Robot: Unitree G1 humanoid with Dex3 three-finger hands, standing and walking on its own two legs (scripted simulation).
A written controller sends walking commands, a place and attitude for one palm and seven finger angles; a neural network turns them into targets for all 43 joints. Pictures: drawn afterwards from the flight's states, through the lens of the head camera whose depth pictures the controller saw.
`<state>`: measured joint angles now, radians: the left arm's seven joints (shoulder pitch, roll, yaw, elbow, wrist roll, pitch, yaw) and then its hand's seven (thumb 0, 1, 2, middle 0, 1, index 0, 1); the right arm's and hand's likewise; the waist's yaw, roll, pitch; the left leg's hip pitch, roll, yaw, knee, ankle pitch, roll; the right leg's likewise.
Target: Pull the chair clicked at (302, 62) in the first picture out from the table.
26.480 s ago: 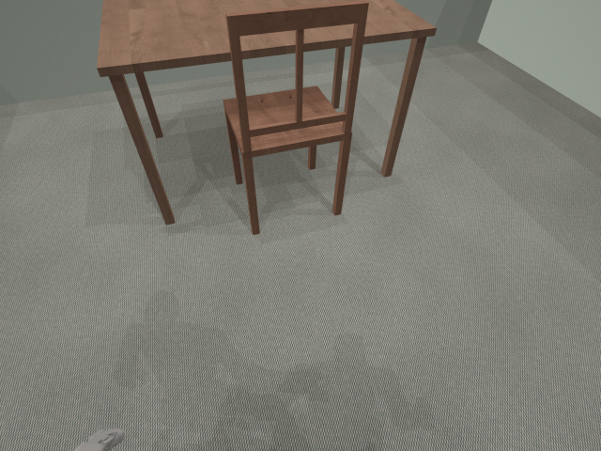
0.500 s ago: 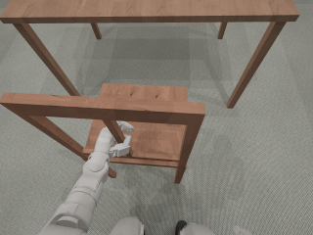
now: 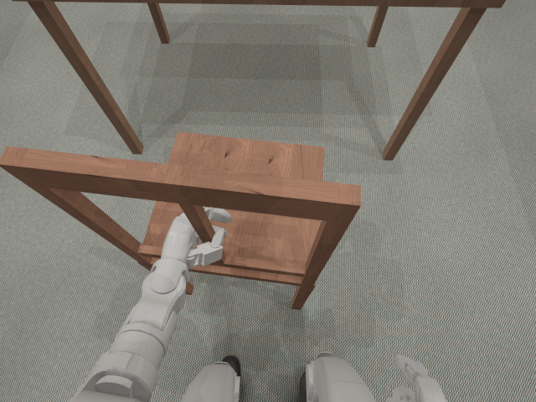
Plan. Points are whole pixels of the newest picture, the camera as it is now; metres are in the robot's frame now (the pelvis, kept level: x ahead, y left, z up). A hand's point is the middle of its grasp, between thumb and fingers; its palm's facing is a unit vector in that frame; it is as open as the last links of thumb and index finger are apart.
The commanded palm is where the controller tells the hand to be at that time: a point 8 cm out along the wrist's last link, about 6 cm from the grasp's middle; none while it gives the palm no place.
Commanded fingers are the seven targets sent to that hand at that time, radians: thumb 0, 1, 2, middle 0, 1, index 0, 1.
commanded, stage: step backward, pulling the chair out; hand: left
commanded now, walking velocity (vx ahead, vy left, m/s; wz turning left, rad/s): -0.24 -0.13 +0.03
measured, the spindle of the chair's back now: (207, 235) +0.35 +0.14 -0.08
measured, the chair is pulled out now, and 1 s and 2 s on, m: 0.44 0.60 0.61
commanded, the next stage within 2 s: stop walking, hand still on the chair in 0.24 s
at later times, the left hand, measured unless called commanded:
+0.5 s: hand (219, 303) +0.24 +0.10 -0.07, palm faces -0.02 -0.99 -0.13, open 5.1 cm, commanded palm +0.22 +0.14 -0.06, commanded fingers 0.00 0.90 0.90 -0.50 -1.45 -0.50 -1.45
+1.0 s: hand (202, 349) +0.17 +0.12 -0.07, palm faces -0.06 -0.99 -0.11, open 5.1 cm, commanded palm +0.16 +0.17 -0.06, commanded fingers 0.00 0.90 0.90 -0.50 -1.45 -0.50 -1.45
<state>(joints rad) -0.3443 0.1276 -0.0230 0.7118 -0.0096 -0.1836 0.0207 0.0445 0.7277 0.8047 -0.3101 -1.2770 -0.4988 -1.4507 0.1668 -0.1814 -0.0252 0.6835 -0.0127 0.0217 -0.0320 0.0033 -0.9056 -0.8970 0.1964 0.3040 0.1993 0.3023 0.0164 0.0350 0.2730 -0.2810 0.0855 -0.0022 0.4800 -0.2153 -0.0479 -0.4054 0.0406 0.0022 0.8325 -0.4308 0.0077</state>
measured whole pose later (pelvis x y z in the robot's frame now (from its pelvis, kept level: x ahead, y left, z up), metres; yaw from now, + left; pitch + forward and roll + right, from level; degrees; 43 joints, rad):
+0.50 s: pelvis -0.12 -0.01 -0.02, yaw +3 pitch +1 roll +4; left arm -0.44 0.13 -0.03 0.74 -0.04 -0.07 0.08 0.03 0.73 0.81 -0.32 -1.30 -0.50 -1.45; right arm 0.17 -0.29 -0.05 0.68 0.03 0.07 -0.13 0.00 -0.91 -0.90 0.19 0.30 0.20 0.30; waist -0.04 -0.07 0.21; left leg -0.11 -0.03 0.07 0.51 -0.46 -0.01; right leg -0.52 -0.10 0.02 0.69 -0.21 0.01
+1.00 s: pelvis -0.13 +0.02 -0.01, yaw +3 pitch -4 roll +2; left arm -0.33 0.07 -0.07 0.88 -0.07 -0.13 0.03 0.05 0.73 0.82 -0.31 -1.30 -0.50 -1.45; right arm 0.20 -0.23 -0.01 0.70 0.02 0.09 -0.07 0.00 -0.91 -0.90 0.20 0.30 0.20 0.30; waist -0.03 0.02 0.16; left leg -0.26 -0.03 0.09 0.58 -0.25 0.05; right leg -0.23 -0.02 -0.01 0.67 -0.41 -0.01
